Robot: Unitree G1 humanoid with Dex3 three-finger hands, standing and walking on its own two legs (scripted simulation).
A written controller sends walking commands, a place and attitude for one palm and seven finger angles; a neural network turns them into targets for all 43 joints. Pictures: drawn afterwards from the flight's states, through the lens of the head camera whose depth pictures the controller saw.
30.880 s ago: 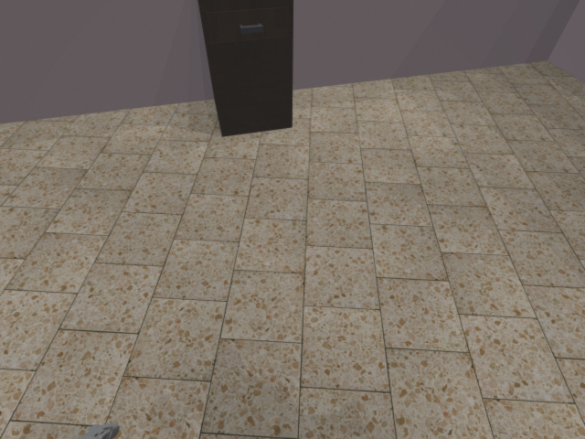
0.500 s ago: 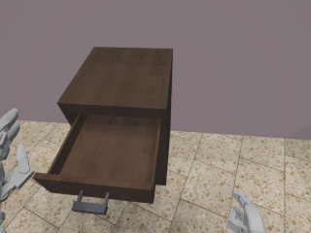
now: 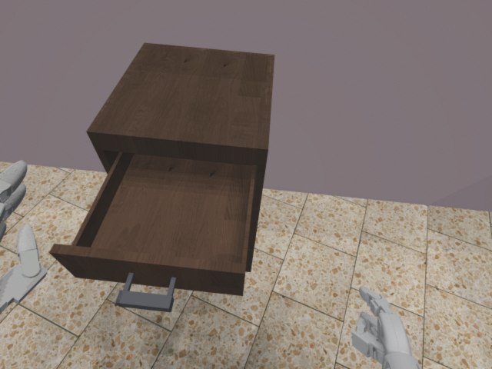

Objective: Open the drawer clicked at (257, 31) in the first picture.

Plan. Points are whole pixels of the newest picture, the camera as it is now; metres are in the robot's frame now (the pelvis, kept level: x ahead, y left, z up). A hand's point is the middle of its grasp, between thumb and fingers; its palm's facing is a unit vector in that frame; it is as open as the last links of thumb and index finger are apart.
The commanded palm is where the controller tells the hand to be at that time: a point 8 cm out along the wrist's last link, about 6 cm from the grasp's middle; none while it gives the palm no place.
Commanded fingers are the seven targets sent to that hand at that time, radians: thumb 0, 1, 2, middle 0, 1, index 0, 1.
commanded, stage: step back with the hand held close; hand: left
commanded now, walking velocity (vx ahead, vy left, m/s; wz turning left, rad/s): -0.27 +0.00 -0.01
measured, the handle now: (148, 290) +0.28 +0.22 -0.15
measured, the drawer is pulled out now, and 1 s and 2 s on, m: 0.28 0.28 0.28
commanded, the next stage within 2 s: stop stepping back and stand still in 0.94 s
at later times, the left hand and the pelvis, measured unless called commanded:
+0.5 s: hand (37, 294) +0.17 +0.23 +0.16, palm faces +0.32 -0.81 -0.48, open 7.5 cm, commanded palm +0.10 +0.28 +0.18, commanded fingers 0.00 0.90 0.90 -0.20 -0.30 -0.20 -0.30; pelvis -0.04 +0.00 -0.01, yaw -1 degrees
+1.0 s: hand out of the picture +0.09 +0.20 +0.17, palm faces +0.21 -0.86 -0.46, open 7.5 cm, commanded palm +0.02 +0.25 +0.18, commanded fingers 0.00 0.90 0.90 -0.20 -0.30 -0.20 -0.30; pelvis -0.13 -0.02 +0.00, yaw -4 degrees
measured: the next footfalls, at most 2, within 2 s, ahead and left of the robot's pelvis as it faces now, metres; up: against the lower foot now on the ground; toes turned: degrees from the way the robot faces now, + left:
right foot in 1.02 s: -0.20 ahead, -0.15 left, +0.00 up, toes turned +1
left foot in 1.30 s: -0.20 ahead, +0.06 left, +0.00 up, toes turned +4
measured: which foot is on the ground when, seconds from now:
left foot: down 0.00-1.00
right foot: down 0.00-0.64, up 0.66-1.00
